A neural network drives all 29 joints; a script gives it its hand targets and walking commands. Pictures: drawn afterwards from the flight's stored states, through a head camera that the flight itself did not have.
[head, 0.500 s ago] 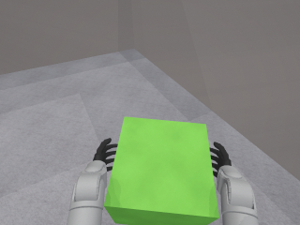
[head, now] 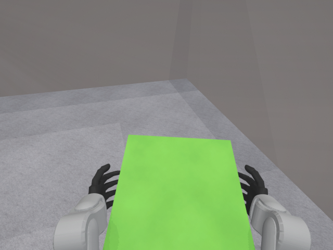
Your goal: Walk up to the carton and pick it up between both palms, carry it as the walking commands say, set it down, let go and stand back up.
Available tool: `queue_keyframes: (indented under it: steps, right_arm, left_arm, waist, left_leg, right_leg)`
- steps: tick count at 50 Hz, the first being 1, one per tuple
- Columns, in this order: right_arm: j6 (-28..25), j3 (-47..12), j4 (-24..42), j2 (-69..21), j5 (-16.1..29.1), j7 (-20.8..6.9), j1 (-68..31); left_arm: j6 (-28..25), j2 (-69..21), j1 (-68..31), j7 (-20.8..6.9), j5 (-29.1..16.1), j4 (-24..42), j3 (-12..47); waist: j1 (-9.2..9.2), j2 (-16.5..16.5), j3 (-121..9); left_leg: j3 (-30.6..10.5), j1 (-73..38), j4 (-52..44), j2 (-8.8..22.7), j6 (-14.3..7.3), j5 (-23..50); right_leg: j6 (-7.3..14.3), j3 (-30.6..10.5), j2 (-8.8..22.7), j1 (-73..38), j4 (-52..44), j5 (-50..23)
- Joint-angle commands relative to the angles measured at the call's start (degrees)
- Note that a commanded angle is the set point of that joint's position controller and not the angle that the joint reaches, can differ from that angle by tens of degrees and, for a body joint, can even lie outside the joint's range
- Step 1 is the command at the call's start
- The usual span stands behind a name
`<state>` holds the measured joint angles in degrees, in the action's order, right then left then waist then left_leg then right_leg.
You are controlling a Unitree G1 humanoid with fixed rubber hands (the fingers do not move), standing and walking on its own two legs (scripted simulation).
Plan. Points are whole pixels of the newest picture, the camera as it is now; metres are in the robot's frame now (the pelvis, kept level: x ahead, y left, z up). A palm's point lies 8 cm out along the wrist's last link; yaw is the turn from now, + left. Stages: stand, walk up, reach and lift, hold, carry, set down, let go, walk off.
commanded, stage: carry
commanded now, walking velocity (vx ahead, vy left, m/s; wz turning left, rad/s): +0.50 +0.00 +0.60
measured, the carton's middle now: (175, 206) +0.23 +0.00 +0.05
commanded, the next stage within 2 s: none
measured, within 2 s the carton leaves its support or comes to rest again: neither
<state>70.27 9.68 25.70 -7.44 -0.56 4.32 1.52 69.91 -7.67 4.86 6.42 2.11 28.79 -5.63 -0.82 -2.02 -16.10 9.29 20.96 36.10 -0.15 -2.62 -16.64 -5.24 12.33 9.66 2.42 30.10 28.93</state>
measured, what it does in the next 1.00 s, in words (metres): walks ahead, turning left: right foot, then left foot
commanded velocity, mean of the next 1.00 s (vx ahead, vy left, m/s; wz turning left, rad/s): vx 0.50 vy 0.00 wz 0.60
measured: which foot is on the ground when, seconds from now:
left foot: down 0.00-0.32, up 0.34-0.60, down 0.62-0.92, up 0.94-1.00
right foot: down 0.00-0.04, up 0.06-0.24, down 0.26-0.66, up 0.68-0.88, down 0.90-1.00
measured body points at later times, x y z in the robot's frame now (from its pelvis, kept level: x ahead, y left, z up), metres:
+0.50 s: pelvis +0.30 +0.04 +0.01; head +0.29 +0.02 +0.46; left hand +0.47 +0.27 +0.10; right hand +0.59 -0.04 +0.09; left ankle +0.21 +0.11 -0.67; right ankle +0.27 -0.09 -0.72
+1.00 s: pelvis +0.63 +0.17 +0.00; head +0.62 +0.15 +0.45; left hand +0.77 +0.42 +0.08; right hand +0.91 +0.11 +0.07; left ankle +0.47 +0.18 -0.66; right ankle +0.69 +0.07 -0.72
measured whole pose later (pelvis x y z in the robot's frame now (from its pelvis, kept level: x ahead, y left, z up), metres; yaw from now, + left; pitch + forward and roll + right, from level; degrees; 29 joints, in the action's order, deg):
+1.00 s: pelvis +0.63 +0.17 +0.00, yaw +33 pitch +4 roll -2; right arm 65.5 9.9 32.3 -7.7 0.2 5.7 6.1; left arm 61.4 -7.9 5.2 3.3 2.5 27.5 -3.1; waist 6.3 4.6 -6.8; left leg 0.7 18.7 58.4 0.0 -2.2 -27.6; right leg 0.0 11.9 4.5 20.3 36.3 18.9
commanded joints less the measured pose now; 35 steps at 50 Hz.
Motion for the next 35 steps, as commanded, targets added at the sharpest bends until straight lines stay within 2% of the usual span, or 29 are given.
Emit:
queue_keyframes:
  steps: [1, 2, 3, 5, 6, 7, 10, 11, 12, 13, 14, 15, 16, 17, 20, 21, 23, 24, 25, 26, 27, 28, 29, 30, 31, 32, 33, 34, 35]
  right_arm:
    - [0.08, -36.36, 0.13, -35.23, 8.64, -1.49, -16.62]
    - [-0.69, -36.51, 0.9, -37.05, 8.45, -1.09, -19.71]
    - [-1.09, -36.22, 2.69, -36.67, 8.35, -0.86, -20.13]
    - [-2.14, -38.07, 6.96, -39.35, 10.3, -1.36, -23.75]
    - [-2.45, -39.34, 7.14, -38.83, 11.26, -1.41, -25.69]
    - [-2.69, -41.26, 8.95, -40.56, 12.53, -1.77, -27.8]
    - [-4.14, -45.63, 13.32, -44.11, 15.57, -3.58, -28.41]
    - [-4.23, -47.24, 14.01, -43.51, 17.26, -4.4, -29.31]
    - [-4.01, -47.74, 11.79, -43.57, 17.33, -4.93, -25.36]
    - [-4.05, -49.34, 13.41, -43.25, 18.18, -5.18, -27.06]
    - [-3.73, -48.57, 13.52, -41.34, 17.38, -5.38, -25.83]
    - [-3.5, -49.37, 15.19, -38.34, 18.23, -5.89, -28.46]
    - [-4.23, -50.86, 18.43, -39.36, 20.32, -6.54, -30.84]
    - [-4.04, -49.43, 17.23, -37.95, 20.22, -6.73, -29.63]
    - [-3.85, -47.64, 12.84, -41.04, 18.17, -7.09, -24.89]
    - [-3.97, -46.59, 10.21, -41.13, 16.17, -6.69, -21.43]
    - [-3.43, -43.66, 4.94, -39.43, 12.68, -5.96, -17.2]
    - [-3.42, -42.35, 4.5, -37.75, 11.7, -5.56, -16.23]
    - [-3.47, -41.96, 5.3, -37.0, 11.09, -5.02, -15.74]
    - [-3.97, -40.74, 5.09, -37.34, 10.65, -4.96, -15.84]
    - [-3.72, -39.78, 3.11, -37.23, 9.6, -4.04, -14.39]
    - [-4.04, -38.66, 3.98, -37.16, 9.07, -3.66, -14.78]
    - [-3.7, -38.19, 3.77, -36.41, 8.54, -3.59, -12.85]
    - [-4.2, -37.74, 4.17, -36.13, 8.1, -3.36, -12.79]
    - [-4.0, -37.74, 4.71, -35.54, 7.78, -2.74, -15.43]
    - [-3.54, -37.92, 2.14, -37.71, 7.92, -2.6, -13.13]
    - [-4.42, -39.1, 5.38, -39.28, 8.38, -2.52, -14.03]
    - [-5.3, -41.53, 9.46, -40.99, 10.32, -2.8, -19.05]
    - [-5.31, -41.66, 9.82, -40.6, 10.77, -3.13, -18.88]
  left_arm:
    - [0.79, -32.27, -32.78, -4.08, -15.05, 7.19, 38.69]
    - [0.36, -34.72, -36.07, -4.75, -17.19, 6.31, 40.09]
    - [-0.05, -35.23, -34.44, -5.1, -17.32, 5.08, 39.8]
    - [-1.53, -39.4, -34.76, -6.37, -19.16, 5.98, 40.1]
    - [-1.84, -39.16, -30.26, -6.35, -16.87, 2.39, 37.19]
    - [-2.05, -41.5, -28.72, -6.59, -16.61, 1.83, 36.95]
    - [-5.12, -43.52, -29.51, -6.17, -16.97, 8.29, 38.56]
    - [-5.12, -42.37, -24.99, -6.02, -14.62, 5.68, 36.65]
    - [-5.73, -41.83, -24.59, -5.48, -14.4, 6.22, 35.99]
    - [-6.15, -39.85, -21.54, -5.21, -12.8, 6.51, 34.82]
    - [-6.21, -39.59, -22.87, -4.96, -12.81, 6.38, 35.47]
    - [-6.27, -38.77, -18.46, -4.17, -9.62, 3.01, 34.38]
    - [-7.26, -39.24, -18.19, -4.06, -9.47, 6.15, 33.73]
    - [-6.84, -39.71, -16.62, -3.81, -9.15, 4.46, 32.33]
    - [-6.31, -42.07, -21.9, -4.98, -12.83, 7.5, 36.69]
    - [-6.69, -41.55, -23.22, -5.35, -14.8, 9.28, 38.15]
    - [-5.76, -38.87, -26.03, -5.92, -16.8, 10.08, 40.89]
    - [-5.5, -36.57, -26.58, -6.03, -16.78, 11.25, 41.19]
    - [-4.89, -36.7, -23.84, -6.4, -16.92, 9.83, 40.91]
    - [-5.09, -36.21, -29.41, -6.76, -18.38, 13.64, 43.59]
    - [-4.43, -35.88, -26.91, -6.78, -18.22, 9.96, 42.21]
    - [-4.24, -35.83, -30.86, -7.01, -19.89, 12.98, 44.81]
    - [-3.62, -35.02, -30.11, -7.25, -19.57, 12.41, 44.5]
    - [-3.14, -35.6, -30.18, -7.76, -19.78, 11.43, 44.33]
    - [-2.27, -35.24, -31.36, -8.18, -19.13, 11.57, 43.53]
    - [-1.93, -34.66, -33.42, -8.28, -19.2, 11.49, 44.04]
    - [-2.74, -36.2, -33.09, -8.47, -20.31, 12.16, 45.52]
    - [-3.76, -39.23, -34.08, -8.88, -21.35, 13.02, 46.41]
    - [-3.82, -41.05, -30.52, -8.94, -20.47, 9.74, 44.91]
  waist:
    - [4.63, 15.11, 3.36]
    - [4.62, 11.68, 6.34]
    - [4.11, 6.46, 4.98]
    - [3.62, 5.67, 6.81]
    - [3.38, 6.38, 7.6]
    - [2.71, 9.37, 7.4]
    - [2.13, 9.67, 3.02]
    - [1.1, 8.86, 0.86]
    - [0.76, 2.02, -3.42]
    - [-1.42, -8.53, -7.75]
    - [-1.07, -18.32, -9.11]
    - [-1.23, -13.38, -5.89]
    - [-1.63, -10.2, -6.19]
    - [-1.13, -4.63, -3.77]
    - [-0.87, -5.46, -2.16]
    - [-0.85, -7.83, -1.0]
    - [-0.29, -11.06, 3.54]
    - [-0.22, -9.96, 3.17]
    - [0.1, -10.37, 4.34]
    - [0.61, -7.82, 4.59]
    - [1.05, -10.56, 3.05]
    - [2.3, -7.43, 0.07]
    - [3.72, -5.39, -3.61]
    - [6.09, 5.36, -2.96]
    - [5.12, 18.04, -1.72]
    - [5.06, 14.85, -1.09]
    - [4.92, 9.9, -1.6]
    - [4.75, 7.37, -2.46]
    - [4.38, 7.05, -0.98]
  left_leg:
    - [-42.21, -35.55, -15.74, 18.63, -18.91, 25.54]
    - [-41.01, -35.08, -13.83, 18.7, -18.02, 35.84]
    - [-37.6, -33.66, -14.36, 18.19, -15.31, 38.81]
    - [-32.41, -27.65, -17.02, 17.26, -13.28, 27.76]
    - [-30.01, -24.83, -18.03, 16.7, -12.63, 21.9]
    - [-26.45, -19.57, -20.17, 15.82, -11.5, 18.34]
    - [-17.29, -13.34, -15.64, 9.66, -7.74, 25.86]
    - [-16.68, -5.18, -13.16, 9.03, -5.75, 26.99]
    - [-12.35, 1.9, -8.76, 6.38, -3.89, 25.6]
    - [-7.6, 13.3, 5.7, 2.29, -1.01, 19.57]
    - [-3.97, 20.48, 21.29, -3.05, 0.1, -4.81]
    - [-9.27, 17.1, 28.2, -0.07, -0.49, -11.68]
    - [-9.89, 19.42, 32.15, 0.68, 0.09, -12.15]
    - [-10.9, 21.7, 33.19, 3.13, -0.01, -13.53]
    - [-9.76, 26.15, 21.32, 6.04, 0.93, -11.96]
    - [-6.65, 26.6, 18.75, 4.28, 1.51, -10.59]
    - [-4.32, 22.17, 11.9, 3.74, 1.58, -8.08]
    - [-2.91, 17.43, 7.47, 2.98, 1.4, -5.72]
    - [-1.23, 13.46, 2.54, 1.62, 0.96, -4.1]
    - [2.87, 8.53, -0.9, -1.1, 1.1, -1.48]
    - [5.35, 1.94, -5.39, -3.52, 0.75, 0.75]
    - [8.1, -5.82, -7.74, -6.09, -0.19, 6.38]
    - [5.04, -17.18, -8.46, -6.82, -2.49, 5.45]
    - [-12.81, -27.43, -12.81, 2.23, -7.15, -1.43]
    - [-41.37, -34.53, -20.9, 15.86, -15.18, -0.33]
    - [-48.49, -36.83, -18.01, 18.17, -20.04, 16.38]
    - [-45.15, -37.99, -13.52, 18.78, -21.45, 36.51]
    - [-39.79, -41.32, -10.63, 18.79, -19.47, 44.9]
    - [-36.38, -41.3, -10.98, 18.03, -15.82, 45.74]
  right_leg:
    - [0.11, -10.58, -5.63, 48.88, 38.6, 9.11]
    - [0.04, -9.92, -5.13, 52.52, 40.43, 11.53]
    - [0.44, -10.41, -4.07, 50.62, 38.13, 10.96]
    - [0.76, -10.66, -3.24, 48.43, 28.46, 11.06]
    - [0.52, -10.69, -2.86, 46.31, 22.83, 9.94]
    - [0.23, -8.82, -2.92, 39.43, 18.04, 3.23]
    - [0.82, -1.08, -8.91, 21.18, 1.21, -12.61]
    - [1.84, -0.03, -10.26, 8.27, -1.46, -23.11]
    - [3.93, -0.16, -8.85, -5.52, -3.11, -24.52]
    - [7.58, -11.67, 1.9, -20.96, -6.23, -15.5]
    - [13.63, -35.45, 16.83, -23.05, -17.86, -1.91]
    - [17.62, -40.04, 17.71, -15.4, -17.83, -9.58]
    - [18.23, -39.18, 18.57, -15.25, -16.02, -19.49]
    - [17.3, -35.45, 19.72, -12.16, -14.67, -22.26]
    - [13.9, -21.67, 17.32, -16.33, -12.0, -30.62]
    - [12.75, -18.25, 14.78, -17.11, -11.3, -39.57]
    - [10.84, -11.7, 13.19, -9.33, -13.09, -36.78]
    - [9.8, -9.85, 13.55, -5.51, -13.99, -31.79]
    - [7.71, -5.7, 11.63, -4.37, -13.28, -32.51]
    - [5.74, -0.95, 10.58, -2.54, -9.78, -39.65]
    - [4.73, 0.64, 9.47, -1.8, -5.16, -49.25]
    - [2.98, 3.92, 9.04, 0.69, 0.93, -54.38]
    - [0.64, 4.85, 6.11, 6.76, 10.09, -56.1]
    - [-1.34, 3.84, 2.52, 22.48, 25.95, -43.62]
    - [-2.6, -0.27, -6.96, 40.03, 38.95, -2.55]
    - [0.5, -11.89, -7.67, 43.85, 45.17, 8.98]
    - [0.89, -12.69, -5.63, 46.83, 48.05, 10.27]
    - [0.24, -13.07, -3.75, 51.66, 49.02, 10.19]
    - [-0.24, -13.33, -2.31, 53.94, 43.75, 10.08]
